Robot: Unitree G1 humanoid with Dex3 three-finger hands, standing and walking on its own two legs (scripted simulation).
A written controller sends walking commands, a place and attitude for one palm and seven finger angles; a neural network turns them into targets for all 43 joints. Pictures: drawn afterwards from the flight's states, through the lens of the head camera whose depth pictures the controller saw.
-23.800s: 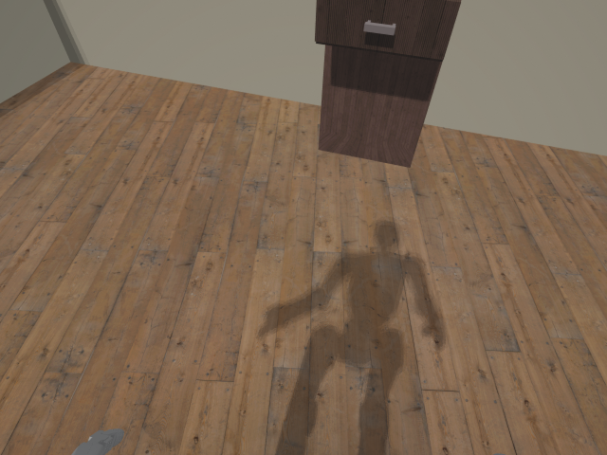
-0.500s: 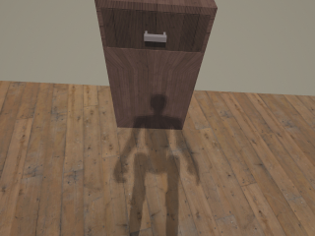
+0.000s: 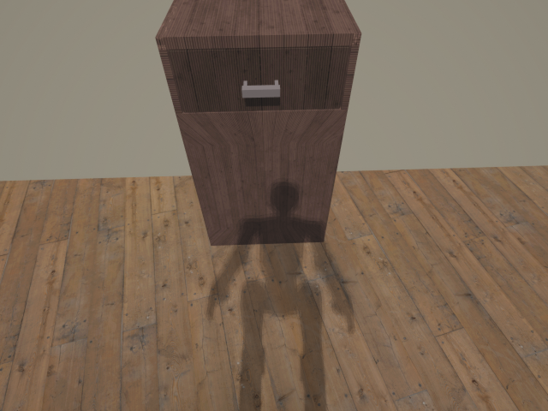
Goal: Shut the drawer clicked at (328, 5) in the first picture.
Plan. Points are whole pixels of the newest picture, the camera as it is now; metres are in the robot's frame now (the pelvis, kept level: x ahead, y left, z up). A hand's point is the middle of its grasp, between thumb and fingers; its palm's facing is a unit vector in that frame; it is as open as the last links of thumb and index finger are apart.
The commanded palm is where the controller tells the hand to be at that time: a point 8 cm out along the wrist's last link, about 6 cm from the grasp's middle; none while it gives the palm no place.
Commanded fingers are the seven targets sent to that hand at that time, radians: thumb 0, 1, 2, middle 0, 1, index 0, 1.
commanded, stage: let the arm hang, fingers relaxed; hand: left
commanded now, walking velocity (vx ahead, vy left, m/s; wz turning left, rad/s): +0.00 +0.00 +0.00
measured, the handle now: (261, 87) +0.89 +0.08 +0.01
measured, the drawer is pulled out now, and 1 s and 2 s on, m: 0.00 0.00 0.00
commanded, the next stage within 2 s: look to check the result in 0.16 s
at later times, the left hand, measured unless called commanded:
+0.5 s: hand out of the picture +0.08 +0.20 -0.16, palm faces +0.00 -0.95 -0.31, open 7.4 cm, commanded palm none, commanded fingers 0.00 0.90 0.90 -0.20 -0.30 -0.20 -0.30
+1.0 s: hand out of the picture +0.09 +0.18 -0.16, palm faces +0.00 -0.95 -0.30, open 7.4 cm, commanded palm none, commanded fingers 0.00 0.90 0.90 -0.20 -0.30 -0.20 -0.30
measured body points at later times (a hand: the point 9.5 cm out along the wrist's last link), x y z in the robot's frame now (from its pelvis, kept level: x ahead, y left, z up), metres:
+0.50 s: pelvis +0.02 -0.03 +0.00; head +0.04 -0.04 +0.45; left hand +0.08 +0.25 -0.14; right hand +0.08 -0.30 -0.15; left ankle +0.03 +0.09 -0.74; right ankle +0.00 -0.11 -0.75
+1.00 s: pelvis +0.02 -0.04 +0.00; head +0.03 -0.05 +0.45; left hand +0.09 +0.23 -0.14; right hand +0.07 -0.32 -0.15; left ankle +0.03 +0.09 -0.74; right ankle +0.00 -0.11 -0.75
